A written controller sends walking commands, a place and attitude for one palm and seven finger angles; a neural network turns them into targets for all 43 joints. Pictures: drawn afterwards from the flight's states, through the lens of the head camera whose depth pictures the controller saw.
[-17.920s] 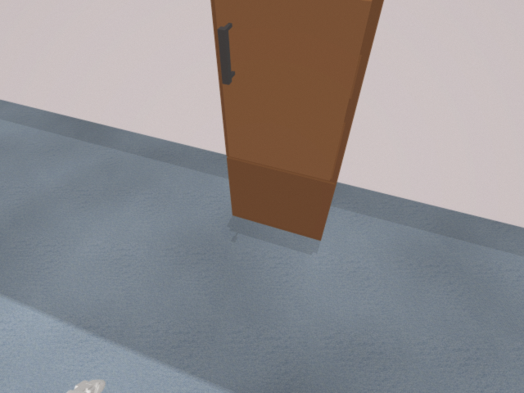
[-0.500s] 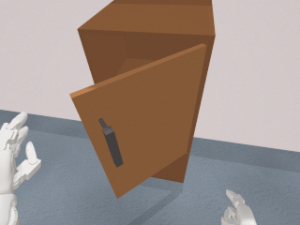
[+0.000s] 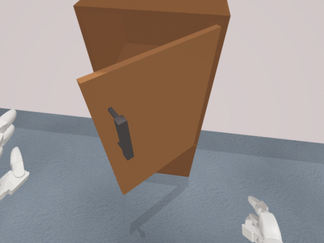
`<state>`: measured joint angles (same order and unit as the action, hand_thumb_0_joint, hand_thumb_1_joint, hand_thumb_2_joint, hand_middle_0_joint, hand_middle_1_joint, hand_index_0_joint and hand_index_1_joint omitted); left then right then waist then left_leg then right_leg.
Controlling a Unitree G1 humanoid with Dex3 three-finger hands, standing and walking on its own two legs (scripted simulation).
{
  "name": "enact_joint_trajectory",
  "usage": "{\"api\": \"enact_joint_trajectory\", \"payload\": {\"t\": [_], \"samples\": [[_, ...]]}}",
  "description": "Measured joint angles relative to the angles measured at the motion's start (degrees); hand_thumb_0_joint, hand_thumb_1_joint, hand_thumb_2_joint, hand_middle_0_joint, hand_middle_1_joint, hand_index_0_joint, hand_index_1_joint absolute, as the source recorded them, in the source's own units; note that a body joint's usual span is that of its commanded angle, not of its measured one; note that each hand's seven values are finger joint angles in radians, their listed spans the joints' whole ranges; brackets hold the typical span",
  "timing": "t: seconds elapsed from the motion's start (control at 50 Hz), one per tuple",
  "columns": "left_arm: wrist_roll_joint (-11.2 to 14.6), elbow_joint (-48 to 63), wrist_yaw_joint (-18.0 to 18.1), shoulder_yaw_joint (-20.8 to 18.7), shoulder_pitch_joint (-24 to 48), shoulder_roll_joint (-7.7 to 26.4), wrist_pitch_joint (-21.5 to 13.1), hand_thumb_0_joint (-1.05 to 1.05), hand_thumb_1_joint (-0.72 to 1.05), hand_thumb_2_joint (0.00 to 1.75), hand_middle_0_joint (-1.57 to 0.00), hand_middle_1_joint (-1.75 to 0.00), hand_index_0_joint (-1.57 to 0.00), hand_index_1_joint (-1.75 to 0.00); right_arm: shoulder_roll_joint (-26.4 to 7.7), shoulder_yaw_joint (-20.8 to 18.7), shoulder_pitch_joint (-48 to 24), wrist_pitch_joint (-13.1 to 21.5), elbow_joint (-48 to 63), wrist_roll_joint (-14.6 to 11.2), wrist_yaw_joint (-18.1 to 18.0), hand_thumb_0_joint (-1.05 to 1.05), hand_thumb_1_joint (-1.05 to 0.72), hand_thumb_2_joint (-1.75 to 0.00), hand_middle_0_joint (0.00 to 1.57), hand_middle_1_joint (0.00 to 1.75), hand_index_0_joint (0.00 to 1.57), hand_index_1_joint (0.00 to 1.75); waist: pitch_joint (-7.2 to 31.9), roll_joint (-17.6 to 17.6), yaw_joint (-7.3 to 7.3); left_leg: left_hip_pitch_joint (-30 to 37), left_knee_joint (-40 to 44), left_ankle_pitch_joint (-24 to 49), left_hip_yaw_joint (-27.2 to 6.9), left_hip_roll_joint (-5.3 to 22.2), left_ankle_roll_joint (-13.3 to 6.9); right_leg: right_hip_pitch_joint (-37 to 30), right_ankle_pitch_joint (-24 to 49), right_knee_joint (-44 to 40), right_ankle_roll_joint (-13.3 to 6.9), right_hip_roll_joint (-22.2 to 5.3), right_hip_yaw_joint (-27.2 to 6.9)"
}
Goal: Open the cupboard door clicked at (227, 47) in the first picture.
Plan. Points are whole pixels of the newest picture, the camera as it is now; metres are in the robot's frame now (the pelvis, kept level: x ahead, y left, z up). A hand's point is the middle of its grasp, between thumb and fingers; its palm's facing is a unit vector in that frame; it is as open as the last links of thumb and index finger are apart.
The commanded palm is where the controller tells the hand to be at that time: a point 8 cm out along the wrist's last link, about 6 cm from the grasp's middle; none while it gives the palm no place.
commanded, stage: step back with the hand held close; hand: left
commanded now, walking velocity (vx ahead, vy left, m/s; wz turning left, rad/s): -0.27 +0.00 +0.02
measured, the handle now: (120, 134) +0.36 +0.14 +0.07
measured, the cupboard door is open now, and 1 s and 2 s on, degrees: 46 46 46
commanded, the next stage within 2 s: stop stepping back and stand still in 0.82 s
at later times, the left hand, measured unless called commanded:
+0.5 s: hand out of the picture +0.12 +0.28 +0.17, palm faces +0.46 -0.74 -0.49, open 7.4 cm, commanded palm +0.05 +0.31 +0.18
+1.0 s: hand out of the picture +0.03 +0.25 +0.16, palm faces +0.32 -0.80 -0.50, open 7.4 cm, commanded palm -0.04 +0.29 +0.18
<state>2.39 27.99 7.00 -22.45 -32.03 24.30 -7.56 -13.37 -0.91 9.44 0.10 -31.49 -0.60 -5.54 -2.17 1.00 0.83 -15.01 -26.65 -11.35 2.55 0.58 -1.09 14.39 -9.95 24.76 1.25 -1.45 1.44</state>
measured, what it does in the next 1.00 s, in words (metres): walks backwards: right foot, then left foot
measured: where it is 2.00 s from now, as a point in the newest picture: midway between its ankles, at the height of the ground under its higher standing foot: outside the picture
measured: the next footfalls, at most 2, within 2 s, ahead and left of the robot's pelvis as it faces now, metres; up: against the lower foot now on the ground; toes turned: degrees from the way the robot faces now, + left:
right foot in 0.58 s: -0.08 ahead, -0.12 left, +0.00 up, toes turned +4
left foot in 0.76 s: -0.04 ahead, +0.09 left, +0.00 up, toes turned +1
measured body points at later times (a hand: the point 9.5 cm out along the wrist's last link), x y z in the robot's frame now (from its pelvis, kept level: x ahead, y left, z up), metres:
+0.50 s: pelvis -0.07 +0.01 -0.01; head -0.06 +0.03 +0.44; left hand +0.09 +0.31 +0.20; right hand +0.09 -0.23 -0.09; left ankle +0.03 +0.11 -0.74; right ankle -0.05 -0.13 -0.72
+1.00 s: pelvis -0.18 -0.01 +0.00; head -0.14 +0.02 +0.45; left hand +0.00 +0.29 +0.19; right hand +0.02 -0.23 -0.06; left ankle -0.08 +0.09 -0.74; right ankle -0.23 -0.13 -0.69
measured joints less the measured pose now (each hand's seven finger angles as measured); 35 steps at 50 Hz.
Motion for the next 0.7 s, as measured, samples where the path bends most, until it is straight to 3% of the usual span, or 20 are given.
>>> {"api": "enact_joint_trajectory", "payload": {"t": [0.22, 0.36, 0.4, 0.5, 0.58, 0.62, 0.7], "samples": [[-1.8, 1.7, 1.2, -1.6, 0.9, -1.2, -3.3, 0.02, 0.88, 0.9, -0.22, -0.3, -0.22, -0.3, 0.9, 0.9, 2.4, 3.1, 0.0, 0.3, 0.6, 0.01, -0.9, -0.89, 0.2, 0.3, 0.2, 0.3, -0.5, -0.4, -0.12, -6.4, -6.4, -0.1, -1.2, 0.3, -0.7, 5.0, 0.9, 4.3, 0.0, 0.2, 1.0], [-1.4, 3.7, 2.3, -1.6, 1.3, -1.4, -4.7, 0.02, 0.88, 0.9, -0.22, -0.3, -0.22, -0.3, 0.7, 0.9, 3.0, 4.6, -2.1, 0.6, 0.5, 0.02, -0.9, -0.89, 0.2, 0.3, 0.2, 0.3, -0.7, -0.9, -0.4, -9.4, -10.0, -2.1, -1.6, 0.4, -0.4, 7.1, 1.6, 5.8, -0.2, 0.3, 1.2], [-1.4, 4.0, 2.4, -1.7, 1.5, -1.1, -4.9, 0.02, 0.88, 0.9, -0.22, -0.3, -0.22, -0.3, 0.6, 0.9, 3.1, 4.9, -2.5, 0.7, 0.2, 0.02, -0.9, -0.89, 0.2, 0.3, 0.2, 0.3, -0.9, -0.6, -0.66, -9.6, -9.5, 0.1, -1.7, 0.6, -0.7, 7.7, -1.0, 7.0, 0.0, 0.7, 1.1], [-2.1, 2.6, 1.8, -3.5, 2.4, 0.8, -5.4, 0.02, 0.88, 0.9, -0.22, -0.3, -0.22, -0.3, 2.4, 0.4, 4.1, 5.9, -3.2, 1.2, 0.5, 0.02, -0.9, -0.89, 0.2, 0.3, 0.2, 0.3, 0.0, 0.1, -1.79, -9.6, -5.9, 3.8, -3.9, 0.7, -1.0, 6.1, -10.0, 18.0, -0.2, 4.8, -1.4], [-0.8, 3.0, 1.8, -5.1, 0.6, 1.4, -5.8, 0.02, 0.88, 0.9, -0.21, -0.3, -0.22, -0.3, 3.5, 1.3, 3.2, 6.8, -3.3, 1.6, 1.7, 0.02, -0.9, -0.89, 0.2, 0.3, 0.2, 0.3, 1.9, -1.7, -0.44, -11.7, -3.0, 6.6, -2.9, 0.5, 0.0, -1.6, -9.2, 7.2, -1.8, 4.6, -1.8], [-0.5, 2.7, 1.3, -3.9, 1.2, 0.0, -6.0, 0.02, 0.89, 0.9, -0.21, -0.3, -0.21, -0.3, 2.9, 1.4, 0.6, 6.5, -4.0, 1.8, 2.0, 0.02, -0.9, -0.89, 0.2, 0.3, 0.2, 0.3, 0.7, -0.6, 0.56, -12.7, -2.8, 7.1, -2.6, 1.7, 0.6, -1.8, -9.6, 4.2, -2.5, 5.7, -2.5], [-0.5, 2.8, 0.3, -0.2, 1.5, -0.4, -4.8, 0.02, 0.88, 0.9, -0.21, -0.3, -0.21, -0.3, 2.4, 1.0, -1.6, 5.2, -5.1, 0.8, 1.7, 0.02, -0.9, -0.89, 0.2, 0.3, 0.2, 0.3, 0.4, -1.1, 0.85, -12.1, -10.8, -2.2, -2.9, 0.2, 1.4, -0.8, -6.4, 3.3, -2.3, 5.4, -3.0]]}}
